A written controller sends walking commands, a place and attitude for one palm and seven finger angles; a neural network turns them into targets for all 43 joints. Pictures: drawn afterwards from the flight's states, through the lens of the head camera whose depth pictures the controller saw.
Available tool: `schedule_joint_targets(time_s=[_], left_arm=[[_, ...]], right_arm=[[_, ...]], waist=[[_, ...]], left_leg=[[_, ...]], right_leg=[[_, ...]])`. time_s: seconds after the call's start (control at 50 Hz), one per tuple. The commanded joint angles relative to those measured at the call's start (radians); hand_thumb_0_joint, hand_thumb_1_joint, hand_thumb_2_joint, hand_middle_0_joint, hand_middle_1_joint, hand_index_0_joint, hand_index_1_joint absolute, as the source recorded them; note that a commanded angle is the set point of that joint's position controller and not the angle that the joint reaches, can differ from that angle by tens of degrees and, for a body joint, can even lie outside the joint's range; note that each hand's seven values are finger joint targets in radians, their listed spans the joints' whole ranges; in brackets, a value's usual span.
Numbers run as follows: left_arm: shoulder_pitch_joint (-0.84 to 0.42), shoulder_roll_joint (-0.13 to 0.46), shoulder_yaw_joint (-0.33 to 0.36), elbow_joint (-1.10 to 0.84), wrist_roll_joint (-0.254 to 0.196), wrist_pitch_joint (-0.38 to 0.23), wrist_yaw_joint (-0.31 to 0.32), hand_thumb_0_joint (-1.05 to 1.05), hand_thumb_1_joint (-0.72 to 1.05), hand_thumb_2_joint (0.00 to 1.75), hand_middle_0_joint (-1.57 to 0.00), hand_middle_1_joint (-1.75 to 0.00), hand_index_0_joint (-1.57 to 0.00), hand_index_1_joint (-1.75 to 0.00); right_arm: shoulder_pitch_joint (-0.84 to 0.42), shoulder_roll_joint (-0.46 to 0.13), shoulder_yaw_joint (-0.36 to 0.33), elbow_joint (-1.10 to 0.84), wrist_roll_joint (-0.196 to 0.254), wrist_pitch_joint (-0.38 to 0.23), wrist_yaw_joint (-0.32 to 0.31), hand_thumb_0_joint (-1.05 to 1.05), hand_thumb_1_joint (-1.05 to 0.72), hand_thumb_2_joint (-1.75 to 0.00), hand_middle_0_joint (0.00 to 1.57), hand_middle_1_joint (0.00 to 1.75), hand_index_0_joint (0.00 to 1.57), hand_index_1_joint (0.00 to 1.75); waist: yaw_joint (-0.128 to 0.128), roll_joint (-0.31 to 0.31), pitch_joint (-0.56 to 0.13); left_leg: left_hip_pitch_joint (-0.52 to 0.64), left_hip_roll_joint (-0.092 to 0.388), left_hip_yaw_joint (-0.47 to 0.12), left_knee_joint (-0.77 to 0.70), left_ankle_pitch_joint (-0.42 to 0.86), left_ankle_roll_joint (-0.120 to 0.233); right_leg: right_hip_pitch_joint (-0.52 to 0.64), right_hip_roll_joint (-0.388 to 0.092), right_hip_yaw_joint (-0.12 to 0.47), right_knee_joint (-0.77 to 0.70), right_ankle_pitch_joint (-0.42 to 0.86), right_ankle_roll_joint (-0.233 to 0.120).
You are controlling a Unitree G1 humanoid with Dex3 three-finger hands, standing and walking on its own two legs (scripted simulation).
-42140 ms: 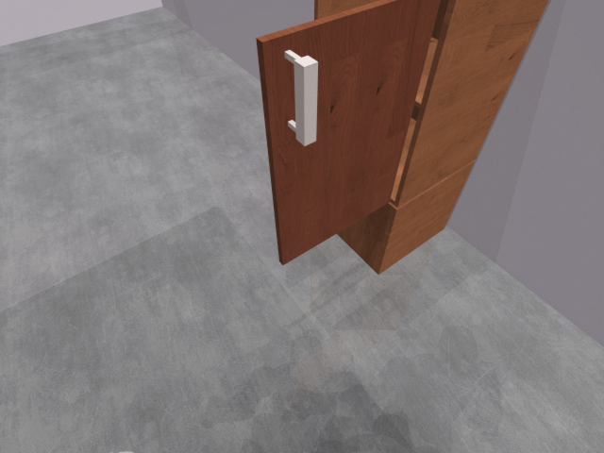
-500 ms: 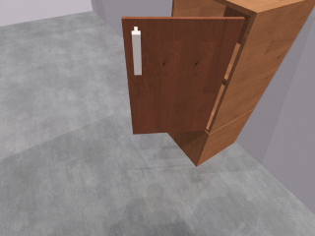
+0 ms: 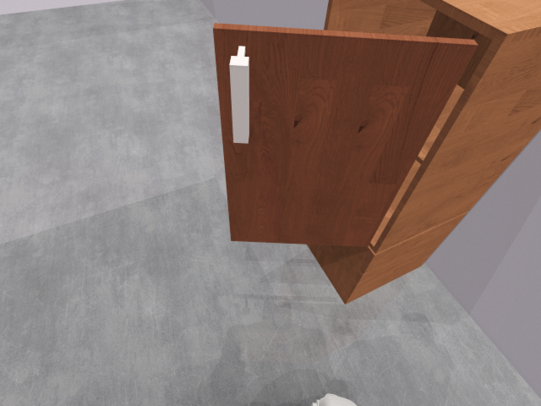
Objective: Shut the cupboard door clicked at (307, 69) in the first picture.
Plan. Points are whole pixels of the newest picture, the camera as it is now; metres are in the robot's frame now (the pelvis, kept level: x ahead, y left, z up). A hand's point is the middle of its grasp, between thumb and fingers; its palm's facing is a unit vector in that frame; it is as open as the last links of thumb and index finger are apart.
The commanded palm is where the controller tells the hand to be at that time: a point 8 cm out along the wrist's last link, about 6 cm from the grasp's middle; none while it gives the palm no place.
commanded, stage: shuffle to correct the standing spot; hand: left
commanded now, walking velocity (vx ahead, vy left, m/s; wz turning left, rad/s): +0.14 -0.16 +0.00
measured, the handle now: (241, 96) +0.55 +0.10 +0.16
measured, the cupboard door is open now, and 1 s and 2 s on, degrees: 63 63 63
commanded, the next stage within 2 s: come to a stop and stand still in 0.36 s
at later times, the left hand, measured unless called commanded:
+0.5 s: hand out of the picture +0.14 +0.05 -0.19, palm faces +0.05 -0.99 -0.09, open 7.4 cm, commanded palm none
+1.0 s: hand (251, 376) +0.20 +0.04 -0.17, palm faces +0.11 -0.97 -0.22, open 7.4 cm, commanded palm none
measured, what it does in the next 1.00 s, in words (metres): walks ahead: right foot, then left foot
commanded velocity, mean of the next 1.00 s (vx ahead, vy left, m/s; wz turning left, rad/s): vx -0.03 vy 0.01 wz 0.00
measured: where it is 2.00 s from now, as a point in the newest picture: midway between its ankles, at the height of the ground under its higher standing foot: outside the picture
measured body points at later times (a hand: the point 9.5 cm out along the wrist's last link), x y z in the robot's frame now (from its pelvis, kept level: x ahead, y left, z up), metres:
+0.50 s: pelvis +0.15 -0.10 +0.00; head +0.18 -0.07 +0.44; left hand +0.13 +0.11 -0.18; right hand +0.22 -0.33 -0.14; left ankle +0.14 +0.00 -0.73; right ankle +0.10 -0.21 -0.67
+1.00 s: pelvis +0.16 -0.15 +0.00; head +0.20 -0.14 +0.45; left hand +0.19 +0.10 -0.15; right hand +0.28 -0.39 -0.14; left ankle +0.15 -0.03 -0.69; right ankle +0.19 -0.29 -0.73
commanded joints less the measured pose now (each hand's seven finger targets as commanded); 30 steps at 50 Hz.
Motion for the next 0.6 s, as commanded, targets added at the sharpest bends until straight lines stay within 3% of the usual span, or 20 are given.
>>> schedule_joint_targets(time_s=[0.0, 0.04, 0.06, 0.08, 0.1, 0.12, 0.14, 0.18, 0.2, 0.26, 0.32, 0.34, 0.36, 0.38, 0.4, 0.44, 0.5, 0.52, 0.56, 0.58], left_arm=[[0.076, 0.009, 0.004, -0.037, -0.009, -0.013, -0.006, 0.00, 0.90, 0.90, -0.20, -0.30, -0.20, -0.30], [0.109, 0.041, 0.011, -0.030, -0.009, -0.022, -0.003, 0.00, 0.90, 0.90, -0.20, -0.30, -0.20, -0.30], [0.162, 0.077, 0.019, -0.016, -0.009, -0.027, 0.001, 0.00, 0.90, 0.90, -0.20, -0.30, -0.20, -0.30], [0.228, 0.144, 0.032, -0.006, -0.005, -0.034, 0.010, 0.00, 0.90, 0.90, -0.20, -0.30, -0.20, -0.30], [0.255, 0.230, 0.048, -0.004, -0.003, -0.034, 0.022, 0.00, 0.90, 0.90, -0.20, -0.30, -0.20, -0.30], [0.238, 0.221, 0.044, -0.019, -0.008, -0.036, 0.033, 0.00, 0.90, 0.90, -0.20, -0.30, -0.20, -0.30], [0.173, 0.188, 0.040, -0.024, -0.005, -0.037, 0.044, 0.00, 0.90, 0.90, -0.20, -0.30, -0.20, -0.30], [0.052, 0.129, 0.021, -0.053, 0.001, -0.045, 0.052, 0.00, 0.90, 0.90, -0.20, -0.30, -0.20, -0.30], [0.051, 0.119, 0.016, -0.052, 0.002, -0.052, 0.053, 0.00, 0.90, 0.90, -0.20, -0.30, -0.20, -0.30], [0.074, 0.129, 0.010, -0.032, -0.002, -0.051, 0.053, 0.00, 0.90, 0.90, -0.20, -0.30, -0.20, -0.30], [0.056, 0.119, 0.006, -0.027, -0.020, -0.031, 0.042, 0.00, 0.90, 0.90, -0.20, -0.30, -0.20, -0.30], [0.075, 0.083, -0.002, -0.033, -0.022, -0.030, 0.037, 0.00, 0.90, 0.90, -0.20, -0.30, -0.20, -0.30], [0.105, 0.036, -0.007, -0.046, -0.029, -0.027, 0.032, 0.00, 0.90, 0.90, -0.20, -0.30, -0.20, -0.30], [0.047, 0.093, 0.000, -0.077, -0.015, -0.022, 0.032, 0.00, 0.90, 0.90, -0.20, -0.30, -0.20, -0.30], [-0.016, 0.101, 0.011, -0.081, -0.006, -0.011, 0.032, 0.00, 0.90, 0.90, -0.20, -0.30, -0.20, -0.30], [-0.028, 0.099, 0.020, -0.074, -0.009, -0.004, 0.025, 0.00, 0.90, 0.90, -0.20, -0.30, -0.20, -0.30], [0.019, 0.037, 0.013, -0.037, -0.024, 0.017, 0.027, 0.00, 0.90, 0.90, -0.20, -0.30, -0.20, -0.30], [0.025, 0.030, 0.006, -0.029, -0.025, 0.016, 0.030, 0.00, 0.90, 0.90, -0.20, -0.30, -0.20, -0.30], [0.004, 0.027, -0.002, -0.032, -0.020, -0.001, 0.035, 0.00, 0.90, 0.90, -0.20, -0.30, -0.20, -0.30], [0.028, 0.038, 0.000, -0.034, -0.020, -0.009, 0.038, 0.00, 0.90, 0.90, -0.20, -0.30, -0.20, -0.30]], right_arm=[[0.010, -0.222, -0.062, -0.056, 0.005, 0.005, 0.002, 0.00, -0.90, -0.90, 0.20, 0.30, 0.20, 0.30], [0.000, -0.206, -0.061, -0.054, 0.003, 0.018, 0.007, 0.00, -0.90, -0.90, 0.20, 0.30, 0.20, 0.30], [-0.005, -0.184, -0.055, -0.057, 0.003, 0.021, 0.010, 0.00, -0.90, -0.90, 0.20, 0.30, 0.20, 0.30], [-0.009, -0.130, -0.042, -0.074, 0.011, 0.023, 0.011, 0.00, -0.90, -0.90, 0.20, 0.30, 0.20, 0.30], [-0.029, -0.060, -0.022, -0.111, 0.021, 0.024, 0.017, 0.00, -0.90, -0.90, 0.20, 0.30, 0.20, 0.30], [-0.063, -0.104, -0.021, -0.131, 0.021, 0.029, 0.015, 0.00, -0.90, -0.90, 0.20, 0.30, 0.20, 0.30], [-0.083, -0.101, -0.027, -0.129, 0.021, 0.029, 0.016, 0.00, -0.90, -0.90, 0.20, 0.30, 0.20, 0.30], [-0.063, -0.101, -0.023, -0.107, 0.016, 0.022, 0.027, 0.00, -0.90, -0.90, 0.20, 0.30, 0.20, 0.30], [-0.055, -0.079, -0.017, -0.099, 0.017, 0.023, 0.030, 0.00, -0.90, -0.90, 0.20, 0.30, 0.20, 0.30], [-0.033, -0.038, -0.001, -0.085, 0.021, 0.018, 0.026, 0.00, -0.90, -0.90, 0.20, 0.30, 0.20, 0.30], [0.070, -0.060, 0.001, -0.043, 0.020, 0.007, 0.007, 0.00, -0.90, -0.90, 0.20, 0.30, 0.20, 0.30], [0.131, -0.114, -0.011, -0.024, 0.018, -0.004, -0.002, 0.00, -0.90, -0.90, 0.20, 0.30, 0.20, 0.30], [0.194, -0.225, -0.032, -0.021, 0.008, -0.009, -0.014, 0.00, -0.90, -0.90, 0.20, 0.30, 0.20, 0.30], [0.221, -0.271, -0.040, -0.020, 0.009, 0.007, -0.019, 0.00, -0.90, -0.90, 0.20, 0.30, 0.20, 0.30], [0.191, -0.248, -0.033, -0.013, 0.008, 0.004, -0.029, 0.00, -0.90, -0.90, 0.20, 0.30, 0.20, 0.30], [0.071, -0.194, -0.018, -0.046, 0.010, -0.002, -0.035, 0.00, -0.90, -0.90, 0.20, 0.30, 0.20, 0.30], [-0.020, -0.170, -0.017, -0.061, 0.009, 0.000, -0.029, 0.00, -0.90, -0.90, 0.20, 0.30, 0.20, 0.30], [-0.037, -0.173, -0.017, -0.063, 0.010, 0.005, -0.025, 0.00, -0.90, -0.90, 0.20, 0.30, 0.20, 0.30], [-0.020, -0.182, -0.025, -0.059, 0.014, 0.016, -0.017, 0.00, -0.90, -0.90, 0.20, 0.30, 0.20, 0.30], [-0.022, -0.194, -0.034, -0.061, 0.019, 0.022, -0.013, 0.00, -0.90, -0.90, 0.20, 0.30, 0.20, 0.30]], waist=[[-0.014, 0.161, 0.007], [0.004, 0.146, 0.011], [0.034, 0.081, 0.001], [0.070, -0.120, -0.017], [0.086, -0.370, -0.040], [0.092, -0.326, -0.048], [0.056, -0.250, -0.003], [-0.002, -0.127, 0.014], [-0.009, -0.102, 0.003], [-0.011, -0.083, -0.036], [-0.052, -0.079, -0.075], [-0.072, 0.026, -0.116], [-0.087, 0.285, -0.158], [-0.113, 0.250, -0.126], [-0.101, 0.207, -0.064], [-0.046, 0.198, 0.014], [0.003, 0.232, -0.041], [0.002, 0.264, -0.053], [-0.019, 0.241, -0.056], [-0.005, 0.237, -0.083]], left_leg=[[-0.114, 0.197, -0.148, -0.257, -0.233, 0.128], [-0.162, 0.155, -0.128, -0.156, -0.283, 0.090], [-0.203, 0.112, -0.097, -0.044, -0.305, 0.063], [-0.312, 0.013, -0.003, 0.197, -0.342, 0.029], [-0.444, -0.072, 0.028, 0.476, -0.436, 0.018], [-0.428, -0.032, -0.071, 0.621, -0.389, 0.037], [-0.438, -0.006, -0.082, 0.693, -0.331, 0.043], [-0.334, 0.026, -0.070, 0.625, -0.224, 0.032], [-0.282, 0.012, -0.045, 0.537, -0.209, 0.024], [-0.149, -0.029, 0.021, 0.256, -0.159, 0.013], [0.099, -0.038, 0.045, -0.063, 0.087, 0.010], [0.255, 0.061, -0.056, -0.141, 0.222, 0.032], [0.383, 0.347, -0.402, -0.175, 0.481, 0.162], [0.334, 0.475, -0.505, -0.202, 0.532, 0.275], [0.252, 0.438, -0.479, -0.217, 0.550, 0.263], [0.151, 0.373, -0.329, -0.202, 0.627, 0.219], [0.095, 0.232, -0.072, -0.165, 0.710, 0.139], [0.102, 0.211, -0.045, -0.150, 0.693, 0.130], [0.122, 0.176, -0.042, -0.101, 0.674, 0.121], [0.142, 0.160, -0.042, -0.058, 0.626, 0.105]], right_leg=[[0.184, 0.036, -0.094, -0.273, 0.042, 0.030], [0.297, 0.071, -0.128, -0.407, 0.078, 0.032], [0.377, 0.069, -0.104, -0.473, 0.059, 0.027], [0.457, -0.056, 0.081, -0.614, -0.078, -0.011], [0.493, -0.253, 0.388, -0.777, -0.158, -0.102], [0.411, -0.283, 0.481, -0.831, -0.237, -0.171], [0.359, -0.280, 0.467, -0.836, -0.273, -0.200], [0.273, -0.203, 0.233, -0.752, -0.014, -0.177], [0.274, -0.178, 0.157, -0.722, 0.149, -0.169], [0.313, -0.144, 0.090, -0.652, 0.408, -0.177], [0.273, -0.068, 0.028, -0.514, 0.399, -0.115], [0.196, -0.036, 0.003, -0.374, 0.324, -0.070], [-0.015, 0.052, -0.058, -0.147, -0.033, 0.001], [-0.077, 0.061, 0.005, 0.063, -0.289, 0.004], [-0.128, 0.050, 0.069, 0.179, -0.230, 0.017], [-0.137, 0.009, 0.094, 0.224, -0.135, 0.042], [0.046, 0.009, 0.043, 0.006, -0.056, 0.054], [0.089, 0.014, 0.008, -0.109, -0.041, 0.054], [0.159, 0.047, -0.053, -0.277, 0.012, 0.053], [0.199, 0.048, -0.064, -0.371, 0.080, 0.054]])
